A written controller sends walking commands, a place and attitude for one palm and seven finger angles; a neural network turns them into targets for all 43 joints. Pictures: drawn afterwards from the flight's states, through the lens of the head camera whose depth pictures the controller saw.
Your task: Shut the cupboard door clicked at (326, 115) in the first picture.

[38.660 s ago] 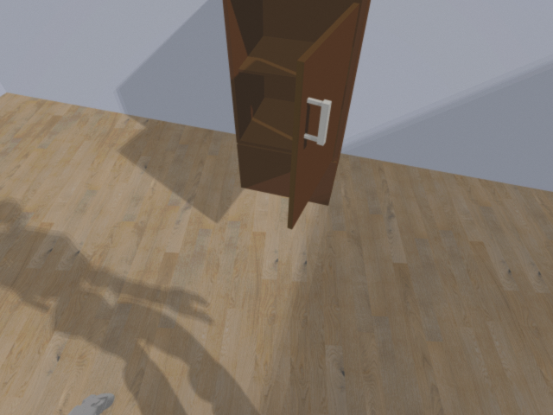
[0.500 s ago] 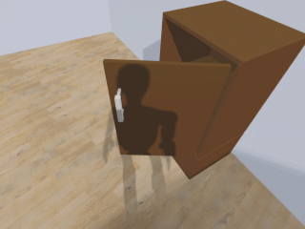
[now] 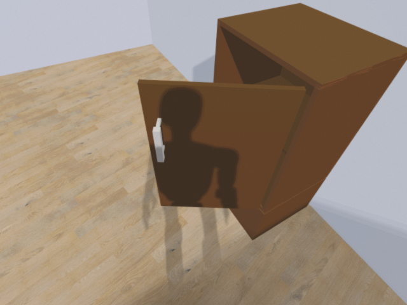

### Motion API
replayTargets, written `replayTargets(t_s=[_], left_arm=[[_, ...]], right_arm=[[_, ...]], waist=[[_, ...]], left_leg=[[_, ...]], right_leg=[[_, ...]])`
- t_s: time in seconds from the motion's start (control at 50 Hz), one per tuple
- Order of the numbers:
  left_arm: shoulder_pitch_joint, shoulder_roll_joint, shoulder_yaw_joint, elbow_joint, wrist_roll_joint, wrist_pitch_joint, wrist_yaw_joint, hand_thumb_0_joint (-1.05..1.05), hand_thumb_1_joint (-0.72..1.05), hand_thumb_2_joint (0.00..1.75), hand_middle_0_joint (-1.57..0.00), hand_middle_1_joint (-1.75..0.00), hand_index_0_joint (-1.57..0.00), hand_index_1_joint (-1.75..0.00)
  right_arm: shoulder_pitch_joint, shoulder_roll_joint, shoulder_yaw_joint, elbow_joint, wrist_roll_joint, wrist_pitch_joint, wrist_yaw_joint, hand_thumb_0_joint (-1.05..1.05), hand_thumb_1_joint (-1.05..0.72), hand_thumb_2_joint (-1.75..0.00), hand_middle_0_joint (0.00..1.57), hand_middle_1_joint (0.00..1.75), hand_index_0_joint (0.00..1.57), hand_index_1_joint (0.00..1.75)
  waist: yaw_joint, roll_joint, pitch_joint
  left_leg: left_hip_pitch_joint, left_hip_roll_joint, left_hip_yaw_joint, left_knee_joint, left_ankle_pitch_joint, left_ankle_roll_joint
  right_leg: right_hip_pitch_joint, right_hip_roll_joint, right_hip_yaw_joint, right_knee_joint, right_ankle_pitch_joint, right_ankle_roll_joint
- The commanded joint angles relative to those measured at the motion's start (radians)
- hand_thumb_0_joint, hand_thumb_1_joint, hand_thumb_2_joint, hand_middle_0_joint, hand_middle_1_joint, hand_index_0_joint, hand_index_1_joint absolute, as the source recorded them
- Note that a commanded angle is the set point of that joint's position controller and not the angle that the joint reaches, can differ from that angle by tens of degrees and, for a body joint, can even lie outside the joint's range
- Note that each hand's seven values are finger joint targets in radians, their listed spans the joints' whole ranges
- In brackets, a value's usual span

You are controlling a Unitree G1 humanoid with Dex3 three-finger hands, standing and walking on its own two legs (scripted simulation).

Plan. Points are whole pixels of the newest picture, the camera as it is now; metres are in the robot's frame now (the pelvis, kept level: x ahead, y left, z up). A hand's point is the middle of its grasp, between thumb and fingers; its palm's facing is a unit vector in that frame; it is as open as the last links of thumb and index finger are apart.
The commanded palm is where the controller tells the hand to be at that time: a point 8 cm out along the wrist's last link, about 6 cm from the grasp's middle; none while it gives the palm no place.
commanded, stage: look again from close up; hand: left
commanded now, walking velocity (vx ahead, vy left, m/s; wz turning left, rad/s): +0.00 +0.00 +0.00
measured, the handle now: (159, 140) +0.54 +0.16 -0.03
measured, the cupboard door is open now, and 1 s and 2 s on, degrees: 58 58 58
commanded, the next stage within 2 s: shuffle to correct the standing spot in 0.28 s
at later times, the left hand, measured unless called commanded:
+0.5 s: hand out of the picture +0.01 +0.14 -0.18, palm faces +0.01 -0.99 -0.16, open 7.4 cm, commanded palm none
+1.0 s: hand out of the picture +0.08 +0.11 -0.18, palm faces +0.03 -0.98 -0.21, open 7.4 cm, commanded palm none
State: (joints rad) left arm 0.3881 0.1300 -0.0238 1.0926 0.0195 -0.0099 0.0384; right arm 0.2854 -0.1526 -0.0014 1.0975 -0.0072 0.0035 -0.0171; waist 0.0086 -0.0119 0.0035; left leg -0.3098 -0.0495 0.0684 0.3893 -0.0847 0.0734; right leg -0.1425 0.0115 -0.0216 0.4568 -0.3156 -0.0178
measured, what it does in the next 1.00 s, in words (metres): shifts its weight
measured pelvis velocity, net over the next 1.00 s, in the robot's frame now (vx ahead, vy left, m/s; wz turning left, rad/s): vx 0.09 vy -0.05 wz -0.01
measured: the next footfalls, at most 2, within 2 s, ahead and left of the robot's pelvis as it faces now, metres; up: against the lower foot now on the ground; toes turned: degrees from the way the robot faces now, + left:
right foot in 1.26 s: +0.10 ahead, -0.14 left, +0.00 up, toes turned -1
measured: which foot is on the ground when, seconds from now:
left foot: down 0.00-1.00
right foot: down 0.00-1.00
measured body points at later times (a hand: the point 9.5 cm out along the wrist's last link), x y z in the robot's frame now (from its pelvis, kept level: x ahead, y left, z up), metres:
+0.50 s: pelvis +0.03 -0.02 +0.00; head +0.04 -0.01 +0.45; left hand +0.01 +0.19 -0.16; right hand +0.03 -0.24 -0.16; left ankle +0.08 +0.07 -0.74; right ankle -0.04 -0.11 -0.74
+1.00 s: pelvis +0.09 -0.05 -0.01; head +0.12 -0.06 +0.44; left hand +0.08 +0.16 -0.16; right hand +0.09 -0.27 -0.17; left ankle +0.08 +0.07 -0.73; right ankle +0.01 -0.11 -0.74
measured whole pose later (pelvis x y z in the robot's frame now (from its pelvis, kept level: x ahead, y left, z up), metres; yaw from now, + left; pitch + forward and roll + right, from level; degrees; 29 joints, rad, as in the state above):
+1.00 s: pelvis +0.09 -0.05 -0.01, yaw +0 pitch +1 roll +1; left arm 0.32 0.12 0.00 1.07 0.02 -0.03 0.06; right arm 0.26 -0.14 -0.01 1.13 0.00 0.01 -0.05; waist 0.01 0.00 0.04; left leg -0.27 0.01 0.06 0.61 -0.40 0.01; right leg -0.12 0.03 -0.07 0.51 -0.40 -0.06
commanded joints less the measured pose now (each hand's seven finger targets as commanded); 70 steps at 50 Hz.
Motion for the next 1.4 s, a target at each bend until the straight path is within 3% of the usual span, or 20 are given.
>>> replayTargets(t_s=[0.0, 0.36, 0.52, 0.64, 0.72, 0.76, 0.8, 0.84, 0.96, 1.0, 1.04, 1.1, 1.12, 1.14, 1.22, 1.24, 1.26, 1.3, 1.34, 1.38], left_arm=[[0.082, 0.091, 0.014, -0.012, -0.003, -0.015, 0.004, 0.0, 0.9, 0.9, -0.2, -0.3, -0.2, -0.3], [0.058, 0.099, 0.014, -0.011, -0.007, -0.02, 0.011, 0.0, 0.9, 0.9, -0.2, -0.3, -0.2, -0.3], [0.083, 0.095, 0.032, -0.008, 0.001, -0.008, -0.008, 0.0, 0.9, 0.9, -0.2, -0.3, -0.2, -0.3], [0.109, 0.086, 0.042, -0.004, 0.002, -0.015, -0.01, 0.0, 0.9, 0.9, -0.2, -0.3, -0.2, -0.3], [0.042, 0.057, 0.042, -0.042, 0.003, -0.021, -0.008, 0.0, 0.9, 0.9, -0.2, -0.3, -0.2, -0.3], [0.021, 0.035, 0.044, -0.041, -0.006, -0.019, -0.001, 0.0, 0.9, 0.9, -0.2, -0.3, -0.2, -0.3], [0.123, 0.037, 0.047, -0.001, -0.004, -0.025, 0.006, 0.0, 0.9, 0.9, -0.2, -0.3, -0.2, -0.3], [0.146, 0.127, 0.051, 0.015, -0.003, -0.033, 0.017, 0.0, 0.9, 0.9, -0.2, -0.3, -0.2, -0.3], [0.11, 0.135, 0.048, -0.011, -0.001, -0.019, 0.034, 0.0, 0.9, 0.9, -0.2, -0.3, -0.2, -0.3], [0.066, 0.158, 0.056, -0.036, -0.004, -0.012, 0.032, 0.0, 0.9, 0.9, -0.2, -0.3, -0.2, -0.3], [0.01, 0.166, 0.065, -0.065, -0.012, -0.005, 0.028, 0.0, 0.9, 0.9, -0.2, -0.3, -0.2, -0.3], [-0.057, 0.09, 0.062, -0.112, -0.009, 0.004, 0.028, 0.0, 0.9, 0.9, -0.2, -0.3, -0.2, -0.3], [-0.062, 0.07, 0.058, -0.119, -0.008, 0.013, 0.026, 0.0, 0.9, 0.9, -0.2, -0.3, -0.2, -0.3], [-0.06, 0.069, 0.059, -0.115, -0.01, 0.022, 0.02, 0.0, 0.9, 0.9, -0.2, -0.3, -0.2, -0.3], [0.047, 0.075, 0.055, -0.058, 0.008, 0.023, 0.008, 0.0, 0.9, 0.9, -0.2, -0.3, -0.2, -0.3], [0.116, 0.142, 0.054, -0.037, 0.008, -0.007, 0.041, 0.0, 0.9, 0.9, -0.2, -0.3, -0.2, -0.3], [-0.007, 0.194, 0.053, -0.107, 0.008, -0.027, 0.031, 0.0, 0.9, 0.9, -0.2, -0.3, -0.2, -0.3], [-0.06, 0.185, 0.059, -0.142, 0.005, -0.045, 0.026, 0.0, 0.9, 0.9, -0.2, -0.3, -0.2, -0.3], [-0.096, 0.184, 0.057, -0.168, 0.006, -0.046, 0.025, 0.0, 0.9, 0.9, -0.2, -0.3, -0.2, -0.3], [-0.12, 0.174, 0.049, -0.173, -0.001, -0.033, 0.023, 0.0, 0.9, 0.9, -0.2, -0.3, -0.2, -0.3]], right_arm=[[0.049, -0.096, -0.017, -0.03, 0.002, -0.023, -0.007, 0.0, -0.9, -0.9, 0.2, 0.3, 0.2, 0.3], [0.039, -0.092, -0.003, -0.001, 0.004, -0.038, -0.016, 0.0, -0.9, -0.9, 0.2, 0.3, 0.2, 0.3], [0.035, -0.084, -0.012, -0.008, -0.009, -0.032, -0.009, 0.0, -0.9, -0.9, 0.2, 0.3, 0.2, 0.3], [0.071, -0.104, -0.019, -0.009, -0.008, -0.052, -0.021, 0.0, -0.9, -0.9, 0.2, 0.3, 0.2, 0.3], [0.175, -0.154, -0.039, 0.01, -0.012, -0.051, -0.04, 0.0, -0.9, -0.9, 0.2, 0.3, 0.2, 0.3], [0.133, -0.117, -0.024, 0.009, -0.009, -0.047, -0.046, 0.0, -0.9, -0.9, 0.2, 0.3, 0.2, 0.3], [0.036, -0.088, -0.011, -0.017, 0.004, -0.046, -0.047, 0.0, -0.9, -0.9, 0.2, 0.3, 0.2, 0.3], [0.003, -0.049, -0.004, -0.039, 0.012, -0.039, -0.038, 0.0, -0.9, -0.9, 0.2, 0.3, 0.2, 0.3], [0.008, -0.033, -0.018, -0.024, 0.011, -0.005, -0.042, 0.0, -0.9, -0.9, 0.2, 0.3, 0.2, 0.3], [0.03, -0.044, -0.027, -0.026, 0.008, 0.001, -0.044, 0.0, -0.9, -0.9, 0.2, 0.3, 0.2, 0.3], [0.074, -0.062, -0.037, -0.023, 0.001, -0.001, -0.045, 0.0, -0.9, -0.9, 0.2, 0.3, 0.2, 0.3], [0.121, -0.107, -0.05, -0.028, -0.009, -0.005, -0.042, 0.0, -0.9, -0.9, 0.2, 0.3, 0.2, 0.3], [0.078, -0.102, -0.038, -0.035, -0.005, -0.013, -0.04, 0.0, -0.9, -0.9, 0.2, 0.3, 0.2, 0.3], [0.031, -0.103, -0.034, -0.053, -0.008, -0.017, -0.039, 0.0, -0.9, -0.9, 0.2, 0.3, 0.2, 0.3], [-0.065, -0.098, -0.03, -0.096, -0.001, -0.014, -0.029, 0.0, -0.9, -0.9, 0.2, 0.3, 0.2, 0.3], [-0.198, -0.136, -0.034, -0.176, 0.018, -0.026, -0.015, 0.0, -0.9, -0.9, 0.2, 0.3, 0.2, 0.3], [-0.087, -0.061, -0.034, -0.203, 0.006, -0.013, 0.005, 0.0, -0.9, -0.9, 0.2, 0.3, 0.2, 0.3], [-0.069, -0.072, -0.035, -0.182, -0.001, -0.006, 0.014, 0.0, -0.9, -0.9, 0.2, 0.3, 0.2, 0.3], [-0.028, -0.063, -0.031, -0.179, 0.0, -0.002, 0.013, 0.0, -0.9, -0.9, 0.2, 0.3, 0.2, 0.3], [0.014, -0.083, -0.031, -0.158, 0.001, -0.009, 0.011, 0.0, -0.9, -0.9, 0.2, 0.3, 0.2, 0.3]], waist=[[-0.014, 0.003, 0.073], [-0.005, -0.016, 0.052], [-0.003, -0.027, 0.142], [-0.014, 0.032, 0.093], [-0.045, 0.157, 0.039], [-0.022, 0.13, 0.018], [0.036, 0.017, -0.005], [0.025, -0.177, -0.028], [0.018, -0.149, 0.02], [-0.004, -0.123, -0.003], [-0.036, -0.071, -0.026], [-0.05, 0.129, 0.003], [-0.023, 0.18, 0.039], [-0.006, 0.173, 0.063], [0.056, 0.046, 0.027], [0.091, -0.017, 0.041], [-0.011, -0.139, -0.013], [-0.021, -0.101, -0.052], [-0.041, -0.106, -0.063], [-0.058, -0.088, -0.028]], left_leg=[[0.113, 0.15, -0.198, -0.103, -0.202, -0.016], [0.144, 0.151, -0.154, -0.02, 0.049, -0.011], [0.033, 0.138, -0.133, 0.044, -0.254, -0.002], [0.088, 0.191, -0.181, 0.097, -0.042, 0.052], [0.295, 0.372, -0.436, 0.014, 0.281, 0.199], [0.243, 0.354, -0.335, 0.046, 0.525, 0.18], [0.095, 0.215, -0.152, 0.162, 0.401, 0.057], [-0.043, 0.093, -0.023, 0.172, -0.133, -0.056], [-0.103, 0.06, -0.004, 0.237, -0.334, -0.065], [-0.036, 0.043, 0.021, 0.172, -0.249, -0.066], [0.148, 0.071, 0.027, 0.107, 0.109, -0.05], [0.301, 0.281, -0.132, 0.089, 0.704, 0.082], [0.234, 0.318, -0.191, 0.031, 0.711, 0.133], [0.152, 0.32, -0.206, -0.01, 0.595, 0.148], [0.002, 0.206, -0.147, 0.008, 0.061, 0.051], [0.053, 0.164, -0.051, 0.281, 0.005, -0.033], [-0.044, 0.07, -0.041, 0.319, -0.301, -0.061], [-0.038, 0.086, -0.056, 0.328, -0.309, -0.058], [0.014, 0.08, -0.039, 0.258, -0.255, -0.059], [0.142, 0.094, -0.053, 0.109, -0.133, -0.056]], right_leg=[[-0.172, -0.095, 0.116, -0.138, -0.061, -0.039], [-0.077, -0.111, 0.115, -0.132, 0.14, -0.026], [-0.112, -0.096, 0.126, -0.124, -0.163, -0.071], [-0.101, -0.064, 0.062, 0.037, 0.083, -0.065], [-0.321, -0.011, -0.002, 0.305, -0.176, -0.024], [-0.233, -0.046, 0.032, 0.216, -0.239, -0.004], [0.009, -0.083, 0.063, -0.071, 0.238, 0.029], [0.153, -0.247, 0.166, -0.026, 0.98, 0.02], [0.208, -0.26, 0.123, 0.055, 1.382, 0.021], [0.174, -0.245, 0.107, 0.103, 1.351, -0.003], [0.04, -0.202, 0.069, 0.158, 1.166, 0.009], [-0.199, -0.071, -0.002, 0.268, 0.127, 0.046], [-0.196, -0.046, 0.02, 0.305, -0.2, 0.046], [-0.16, -0.055, 0.034, 0.291, -0.261, 0.03], [0.028, -0.08, 0.025, 0.004, 0.078, 0.02], [-0.079, -0.186, 0.168, -0.105, 0.553, 0.031], [-0.034, -0.284, 0.262, -0.096, 0.565, -0.037], [-0.001, -0.259, 0.239, -0.063, 0.544, -0.133], [0.0, -0.234, 0.17, -0.014, 0.584, -0.137], [-0.12, -0.175, 0.116, 0.006, 0.34, -0.083]])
